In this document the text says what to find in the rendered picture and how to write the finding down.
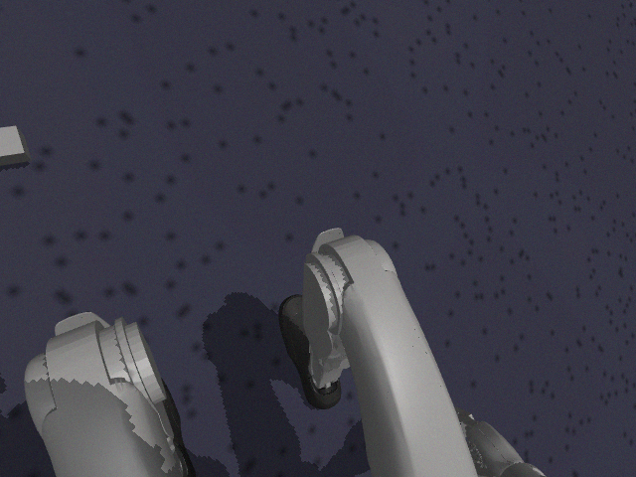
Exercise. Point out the left robot foot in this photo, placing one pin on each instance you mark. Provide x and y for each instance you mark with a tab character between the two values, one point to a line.
175	421

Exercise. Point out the right robot hand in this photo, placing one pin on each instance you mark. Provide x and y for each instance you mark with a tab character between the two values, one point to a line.
492	454

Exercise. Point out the small box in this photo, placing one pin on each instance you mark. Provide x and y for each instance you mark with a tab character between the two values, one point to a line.
13	146

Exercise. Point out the right robot foot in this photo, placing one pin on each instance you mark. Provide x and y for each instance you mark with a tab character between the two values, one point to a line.
297	347

